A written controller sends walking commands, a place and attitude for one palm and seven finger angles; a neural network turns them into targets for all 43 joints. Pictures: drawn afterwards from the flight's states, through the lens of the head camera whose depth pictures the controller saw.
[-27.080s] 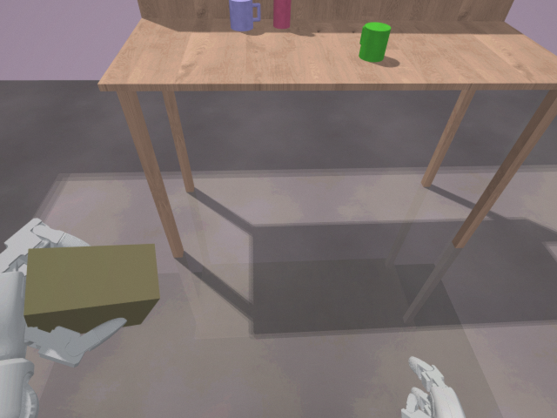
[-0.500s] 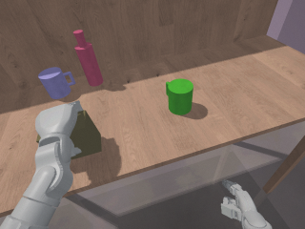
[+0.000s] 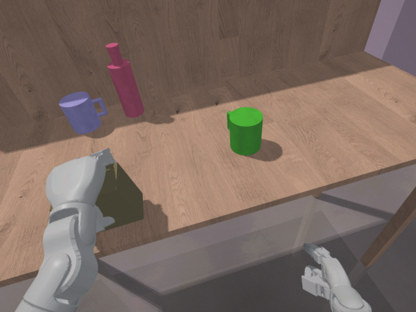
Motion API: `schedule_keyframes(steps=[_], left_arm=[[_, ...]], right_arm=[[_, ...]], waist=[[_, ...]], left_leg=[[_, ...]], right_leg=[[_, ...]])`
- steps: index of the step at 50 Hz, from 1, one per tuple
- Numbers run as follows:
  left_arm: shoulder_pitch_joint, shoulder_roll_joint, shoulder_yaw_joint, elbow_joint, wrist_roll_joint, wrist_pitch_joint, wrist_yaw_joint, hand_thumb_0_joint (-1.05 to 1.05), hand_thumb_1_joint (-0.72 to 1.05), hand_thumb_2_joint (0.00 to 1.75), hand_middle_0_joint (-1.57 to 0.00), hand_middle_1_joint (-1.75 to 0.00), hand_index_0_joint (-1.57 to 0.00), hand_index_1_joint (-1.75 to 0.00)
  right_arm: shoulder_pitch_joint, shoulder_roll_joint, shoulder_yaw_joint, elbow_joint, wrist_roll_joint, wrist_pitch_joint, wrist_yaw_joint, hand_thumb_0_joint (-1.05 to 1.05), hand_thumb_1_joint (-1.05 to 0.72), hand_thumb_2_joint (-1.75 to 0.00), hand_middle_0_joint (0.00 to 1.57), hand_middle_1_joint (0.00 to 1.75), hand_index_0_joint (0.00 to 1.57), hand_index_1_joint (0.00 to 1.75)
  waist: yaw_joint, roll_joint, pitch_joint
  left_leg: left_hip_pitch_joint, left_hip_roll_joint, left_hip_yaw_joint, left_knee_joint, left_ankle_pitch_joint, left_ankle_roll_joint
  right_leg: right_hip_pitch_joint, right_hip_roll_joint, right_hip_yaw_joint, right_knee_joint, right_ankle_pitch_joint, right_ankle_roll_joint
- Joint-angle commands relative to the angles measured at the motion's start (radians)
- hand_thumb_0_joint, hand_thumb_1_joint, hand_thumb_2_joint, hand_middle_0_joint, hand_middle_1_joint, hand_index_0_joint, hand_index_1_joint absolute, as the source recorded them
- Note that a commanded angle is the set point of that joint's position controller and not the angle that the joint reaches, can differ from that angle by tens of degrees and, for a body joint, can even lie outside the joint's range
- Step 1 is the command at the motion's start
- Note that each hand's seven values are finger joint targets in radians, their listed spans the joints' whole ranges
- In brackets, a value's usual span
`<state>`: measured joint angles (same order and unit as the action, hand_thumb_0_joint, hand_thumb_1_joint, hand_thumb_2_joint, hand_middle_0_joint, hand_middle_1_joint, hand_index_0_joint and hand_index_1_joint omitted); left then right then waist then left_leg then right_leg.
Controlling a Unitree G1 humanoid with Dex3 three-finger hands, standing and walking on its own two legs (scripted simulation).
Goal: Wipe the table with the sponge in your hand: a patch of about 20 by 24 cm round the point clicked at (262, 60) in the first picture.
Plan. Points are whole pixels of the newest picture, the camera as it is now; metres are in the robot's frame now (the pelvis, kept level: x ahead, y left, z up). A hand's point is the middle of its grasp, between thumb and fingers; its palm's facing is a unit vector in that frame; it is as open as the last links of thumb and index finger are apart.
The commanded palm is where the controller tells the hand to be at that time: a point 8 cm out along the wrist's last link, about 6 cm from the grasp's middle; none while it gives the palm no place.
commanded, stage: slide across to the third lane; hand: left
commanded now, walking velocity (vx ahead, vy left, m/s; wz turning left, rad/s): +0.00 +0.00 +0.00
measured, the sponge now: (106, 205) +0.27 +0.24 +0.10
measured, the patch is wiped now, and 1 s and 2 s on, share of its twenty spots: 0.75 0.80 0.90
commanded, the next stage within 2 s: wipe forward along the third lane in 0.54 s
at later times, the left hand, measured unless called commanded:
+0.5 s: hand (141, 185) +0.28 +0.17 +0.14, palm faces +0.16 -0.19 -0.97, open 10.3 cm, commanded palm +0.25 +0.16 +0.20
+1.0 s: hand (147, 174) +0.32 +0.17 +0.14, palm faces +0.10 -0.10 -0.99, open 10.3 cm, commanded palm +0.29 +0.17 +0.18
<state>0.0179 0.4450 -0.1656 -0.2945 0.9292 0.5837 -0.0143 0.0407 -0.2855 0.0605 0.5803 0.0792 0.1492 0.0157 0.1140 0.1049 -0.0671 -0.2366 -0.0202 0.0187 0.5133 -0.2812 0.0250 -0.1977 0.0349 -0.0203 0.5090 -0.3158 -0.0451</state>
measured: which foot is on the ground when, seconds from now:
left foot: down 0.00-1.00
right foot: down 0.00-1.00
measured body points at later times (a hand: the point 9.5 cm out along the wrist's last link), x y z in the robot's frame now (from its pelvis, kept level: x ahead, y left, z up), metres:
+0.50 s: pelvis -0.01 -0.02 +0.00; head -0.04 -0.07 +0.45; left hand +0.27 +0.17 +0.19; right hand +0.25 -0.19 -0.06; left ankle -0.01 +0.10 -0.74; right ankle -0.03 -0.09 -0.74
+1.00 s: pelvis -0.02 -0.04 +0.00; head -0.05 -0.09 +0.45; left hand +0.31 +0.17 +0.19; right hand +0.22 -0.25 -0.08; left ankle -0.01 +0.10 -0.74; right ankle -0.03 -0.09 -0.74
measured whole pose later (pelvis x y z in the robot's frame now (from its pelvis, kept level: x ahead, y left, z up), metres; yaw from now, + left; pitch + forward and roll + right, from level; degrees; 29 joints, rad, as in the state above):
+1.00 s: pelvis -0.02 -0.04 +0.00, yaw -1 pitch -1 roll +1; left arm -0.33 0.37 -0.30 0.11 0.93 0.64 -0.03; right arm 0.01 -0.28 0.06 0.66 0.08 0.15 -0.01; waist 0.08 0.10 -0.07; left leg -0.19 0.02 0.02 0.45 -0.23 -0.01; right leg -0.18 0.08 -0.02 0.48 -0.28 -0.10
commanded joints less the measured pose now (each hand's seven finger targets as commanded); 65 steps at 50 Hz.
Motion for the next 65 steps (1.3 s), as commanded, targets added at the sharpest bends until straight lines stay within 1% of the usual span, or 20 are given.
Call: schedule_keyframes(steps=[1, 4, 7, 8, 11, 13, 16, 17, 26, 28, 33, 36, 38, 40, 41, 50, 56, 58, 61, 65], left_arm=[[-0.196, 0.070, 0.000, -0.132, -0.039, -0.013, -0.014, 0.00, 0.10, 1.30, -1.20, -1.60, -1.20, -1.60], [-0.234, 0.011, -0.068, -0.112, -0.031, -0.020, -0.015, 0.00, 0.10, 1.30, -1.20, -1.60, -1.20, -1.60], [-0.340, 0.034, -0.072, -0.140, -0.014, -0.024, -0.011, 0.00, 0.10, 1.30, -1.20, -1.60, -1.20, -1.60], [-0.328, -0.002, -0.103, -0.103, -0.021, -0.024, -0.012, 0.00, 0.10, 1.30, -1.20, -1.60, -1.20, -1.60], [-0.426, 0.040, -0.075, -0.124, -0.014, -0.028, -0.001, 0.00, 0.10, 1.30, -1.20, -1.60, -1.20, -1.60], [-0.446, -0.005, -0.117, -0.064, -0.011, -0.029, 0.006, 0.00, 0.10, 1.30, -1.20, -1.60, -1.20, -1.60], [-0.473, 0.075, -0.031, -0.094, -0.011, -0.024, 0.023, 0.00, 0.10, 1.30, -1.20, -1.60, -1.20, -1.60], [-0.489, 0.030, -0.078, -0.084, -0.003, -0.020, 0.025, 0.00, 0.10, 1.30, -1.20, -1.60, -1.20, -1.60], [-0.521, 0.051, -0.045, -0.051, -0.020, -0.002, 0.037, 0.00, 0.10, 1.30, -1.20, -1.60, -1.20, -1.60], [-0.495, -0.015, -0.104, -0.017, -0.023, 0.001, 0.035, 0.00, 0.10, 1.30, -1.20, -1.60, -1.20, -1.60], [-0.480, -0.007, -0.097, 0.024, -0.022, 0.009, 0.037, 0.00, 0.10, 1.30, -1.20, -1.60, -1.20, -1.60], [-0.538, 0.089, -0.012, 0.065, -0.017, 0.019, 0.041, 0.00, 0.10, 1.30, -1.20, -1.60, -1.20, -1.60], [-0.565, 0.046, -0.054, 0.133, -0.007, 0.025, 0.039, 0.00, 0.10, 1.30, -1.20, -1.60, -1.20, -1.60], [-0.575, 0.053, -0.051, 0.169, -0.004, 0.030, 0.034, 0.00, 0.10, 1.30, -1.20, -1.60, -1.20, -1.60], [-0.582, 0.110, 0.002, 0.193, -0.001, 0.032, 0.034, 0.00, 0.10, 1.30, -1.20, -1.60, -1.20, -1.60], [-0.618, 0.098, -0.022, 0.370, 0.025, 0.058, -0.002, 0.00, 0.10, 1.30, -1.20, -1.60, -1.20, -1.60], [-0.677, 0.142, 0.022, 0.442, 0.025, 0.017, -0.015, 0.00, 0.10, 1.30, -1.20, -1.60, -1.20, -1.60], [-0.715, 0.095, -0.020, 0.479, 0.025, -0.003, -0.014, 0.00, 0.10, 1.30, -1.20, -1.60, -1.20, -1.60], [-0.705, 0.129, 0.022, 0.499, 0.013, -0.034, -0.008, 0.00, 0.10, 1.30, -1.20, -1.60, -1.20, -1.60], [-0.730, 0.084, -0.017, 0.564, 0.017, -0.049, -0.003, 0.00, 0.10, 1.30, -1.20, -1.60, -1.20, -1.60]], right_arm=[[-0.264, -0.072, -0.033, -0.192, 0.005, -0.072, -0.011, 0.00, -0.90, -0.90, 0.20, 0.30, 0.20, 0.30], [-0.237, -0.068, -0.033, -0.176, 0.001, -0.081, -0.007, 0.00, -0.90, -0.90, 0.20, 0.30, 0.20, 0.30], [-0.247, -0.061, -0.027, -0.180, 0.000, -0.096, -0.007, 0.00, -0.90, -0.90, 0.20, 0.30, 0.20, 0.30], [-0.256, -0.059, -0.027, -0.171, 0.000, -0.095, -0.006, 0.00, -0.90, -0.90, 0.20, 0.30, 0.20, 0.30], [-0.297, -0.055, -0.024, -0.169, 0.005, -0.099, -0.006, 0.00, -0.90, -0.90, 0.20, 0.30, 0.20, 0.30], [-0.266, -0.050, -0.023, -0.152, 0.000, -0.103, -0.004, 0.00, -0.90, -0.90, 0.20, 0.30, 0.20, 0.30], [-0.304, -0.051, -0.023, -0.154, 0.000, -0.094, -0.002, 0.00, -0.90, -0.90, 0.20, 0.30, 0.20, 0.30], [-0.289, -0.045, -0.017, -0.156, -0.005, -0.095, 0.000, 0.00, -0.90, -0.90, 0.20, 0.30, 0.20, 0.30], [-0.317, -0.048, -0.018, -0.154, 0.001, -0.063, 0.000, 0.00, -0.90, -0.90, 0.20, 0.30, 0.20, 0.30], [-0.293, -0.046, -0.022, -0.148, 0.000, -0.066, 0.007, 0.00, -0.90, -0.90, 0.20, 0.30, 0.20, 0.30], [-0.285, -0.053, -0.031, -0.141, 0.001, -0.064, 0.006, 0.00, -0.90, -0.90, 0.20, 0.30, 0.20, 0.30], [-0.308, -0.062, -0.026, -0.135, 0.005, -0.056, -0.010, 0.00, -0.90, -0.90, 0.20, 0.30, 0.20, 0.30], [-0.286, -0.061, -0.027, -0.124, 0.005, -0.061, -0.019, 0.00, -0.90, -0.90, 0.20, 0.30, 0.20, 0.30], [-0.288, -0.066, -0.029, -0.119, 0.005, -0.057, -0.026, 0.00, -0.90, -0.90, 0.20, 0.30, 0.20, 0.30], [-0.299, -0.067, -0.026, -0.120, 0.008, -0.061, -0.029, 0.00, -0.90, -0.90, 0.20, 0.30, 0.20, 0.30], [-0.277, -0.080, -0.029, -0.104, 0.005, -0.057, -0.038, 0.00, -0.90, -0.90, 0.20, 0.30, 0.20, 0.30], [-0.253, -0.084, -0.034, -0.099, 0.005, -0.064, -0.051, 0.00, -0.90, -0.90, 0.20, 0.30, 0.20, 0.30], [-0.229, -0.083, -0.035, -0.091, 0.007, -0.070, -0.055, 0.00, -0.90, -0.90, 0.20, 0.30, 0.20, 0.30], [-0.215, -0.089, -0.040, -0.094, 0.004, -0.072, -0.059, 0.00, -0.90, -0.90, 0.20, 0.30, 0.20, 0.30], [-0.189, -0.093, -0.045, -0.079, 0.007, -0.068, -0.061, 0.00, -0.90, -0.90, 0.20, 0.30, 0.20, 0.30]], waist=[[-0.012, -0.128, -0.125], [-0.016, -0.121, -0.129], [-0.014, -0.135, -0.171], [-0.018, -0.126, -0.130], [-0.014, -0.116, -0.130], [-0.015, -0.130, -0.135], [0.003, -0.129, -0.174], [0.001, -0.134, -0.189], [-0.008, -0.099, -0.156], [-0.011, -0.112, -0.160], [-0.017, -0.163, -0.160], [-0.018, -0.158, -0.131], [-0.027, -0.162, -0.134], [-0.022, -0.156, -0.125], [-0.022, -0.165, -0.123], [-0.024, -0.172, -0.144], [-0.035, -0.197, -0.137], [-0.048, -0.202, -0.135], [-0.041, -0.208, -0.164], [-0.050, -0.195, -0.154]], left_leg=[[0.086, 0.000, -0.043, -0.057, 0.243, 0.020], [0.095, -0.002, -0.040, -0.061, 0.279, 0.018], [0.110, -0.006, -0.038, -0.063, 0.275, 0.018], [0.107, -0.002, -0.038, -0.073, 0.260, 0.016], [0.125, -0.002, -0.046, -0.092, 0.212, 0.015], [0.124, -0.007, -0.034, -0.088, 0.241, 0.013], [0.135, -0.010, -0.036, -0.095, 0.245, 0.011], [0.127, -0.016, -0.020, -0.087, 0.263, 0.011], [0.127, -0.015, -0.010, -0.097, 0.250, 0.009], [0.124, -0.014, -0.004, -0.093, 0.264, 0.010], [0.115, -0.017, 0.005, -0.080, 0.262, 0.017], [0.100, -0.021, 0.007, -0.087, 0.217, 0.016], [0.089, -0.023, 0.017, -0.082, 0.220, 0.016], [0.085, -0.026, 0.018, -0.082, 0.204, 0.017], [0.082, -0.027, 0.013, -0.082, 0.189, 0.016], [0.031, -0.034, 0.019, -0.063, 0.192, 0.016], [0.018, -0.035, 0.010, -0.059, 0.164, 0.019], [0.009, -0.033, 0.014, -0.060, 0.154, 0.020], [0.009, -0.037, 0.009, -0.056, 0.164, 0.021], [0.003, -0.034, 0.016, -0.055, 0.171, 0.021]], right_leg=[[0.017, 0.011, 0.061, -0.076, 0.276, -0.023], [0.027, 0.003, 0.028, -0.073, 0.309, -0.020], [0.042, 0.002, 0.032, -0.073, 0.288, -0.024], [0.025, 0.002, 0.026, -0.086, 0.270, -0.023], [0.023, 0.012, 0.055, -0.099, 0.208, -0.032], [0.032, 0.003, 0.032, -0.104, 0.238, -0.028], [0.071, 0.011, 0.073, -0.106, 0.251, -0.037], [0.083, -0.001, 0.053, -0.102, 0.271, -0.030], [0.081, 0.005, 0.100, -0.131, 0.275, -0.034], [0.084, -0.002, 0.068, -0.123, 0.295, -0.029], [0.093, -0.009, 0.089, -0.129, 0.324, -0.018], [0.080, -0.010, 0.135, -0.150, 0.278, -0.020], [0.080, -0.017, 0.115, -0.145, 0.284, -0.015], [0.072, -0.020, 0.119, -0.152, 0.261, -0.011], [0.069, -0.016, 0.153, -0.164, 0.235, -0.016], [0.092, -0.032, 0.137, -0.134, 0.306, -0.001], [0.061, -0.029, 0.157, -0.148, 0.259, 0.001], [0.054, -0.033, 0.135, -0.145, 0.250, 0.004], [0.069, -0.032, 0.146, -0.142, 0.287, 0.005], [0.056, -0.033, 0.116, -0.134, 0.319, 0.008]])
